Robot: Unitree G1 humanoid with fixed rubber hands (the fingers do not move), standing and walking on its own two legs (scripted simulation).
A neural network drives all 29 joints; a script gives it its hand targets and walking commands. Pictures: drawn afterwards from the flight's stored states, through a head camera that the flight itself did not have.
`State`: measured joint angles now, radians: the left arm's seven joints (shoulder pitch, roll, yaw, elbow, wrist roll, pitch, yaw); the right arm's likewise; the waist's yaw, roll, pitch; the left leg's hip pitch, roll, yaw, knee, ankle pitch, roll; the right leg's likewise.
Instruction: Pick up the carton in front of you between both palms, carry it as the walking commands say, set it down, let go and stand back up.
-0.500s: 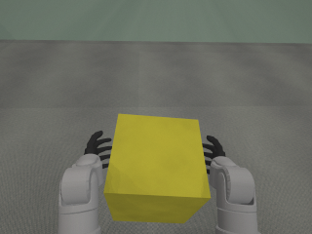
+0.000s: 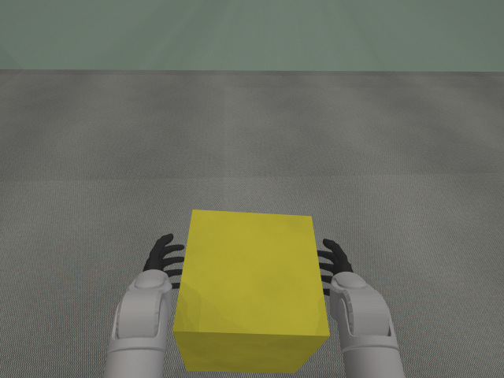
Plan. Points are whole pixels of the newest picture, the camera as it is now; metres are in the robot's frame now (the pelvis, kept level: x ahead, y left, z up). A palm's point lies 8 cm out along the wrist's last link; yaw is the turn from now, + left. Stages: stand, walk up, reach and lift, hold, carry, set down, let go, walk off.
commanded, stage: carry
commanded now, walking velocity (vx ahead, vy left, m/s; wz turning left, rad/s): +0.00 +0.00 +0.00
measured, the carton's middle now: (246, 296) +0.31 +0.01 -0.05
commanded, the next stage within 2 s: hold in 1.08 s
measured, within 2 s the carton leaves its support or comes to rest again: neither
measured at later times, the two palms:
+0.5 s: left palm (151, 292) +0.26 +0.15 +0.05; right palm (345, 293) +0.26 -0.15 +0.05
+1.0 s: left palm (150, 301) +0.25 +0.15 +0.05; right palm (348, 303) +0.24 -0.15 +0.05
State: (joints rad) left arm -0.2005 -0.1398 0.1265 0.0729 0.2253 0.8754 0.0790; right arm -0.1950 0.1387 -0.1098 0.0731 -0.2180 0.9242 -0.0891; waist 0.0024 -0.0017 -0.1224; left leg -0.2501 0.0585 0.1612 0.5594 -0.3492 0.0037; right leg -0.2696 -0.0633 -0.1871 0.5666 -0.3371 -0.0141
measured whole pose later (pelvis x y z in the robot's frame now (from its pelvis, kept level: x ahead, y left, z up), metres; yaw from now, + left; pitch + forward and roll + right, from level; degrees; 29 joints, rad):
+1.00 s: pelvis -0.04 +0.00 +0.00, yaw +0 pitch +2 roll +0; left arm -0.24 -0.15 0.18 0.21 0.26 0.73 0.04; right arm -0.23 0.15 -0.18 0.21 -0.25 0.75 -0.04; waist 0.00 0.00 -0.12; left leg -0.28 0.06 0.17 0.51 -0.26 0.02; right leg -0.30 -0.06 -0.18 0.51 -0.24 -0.02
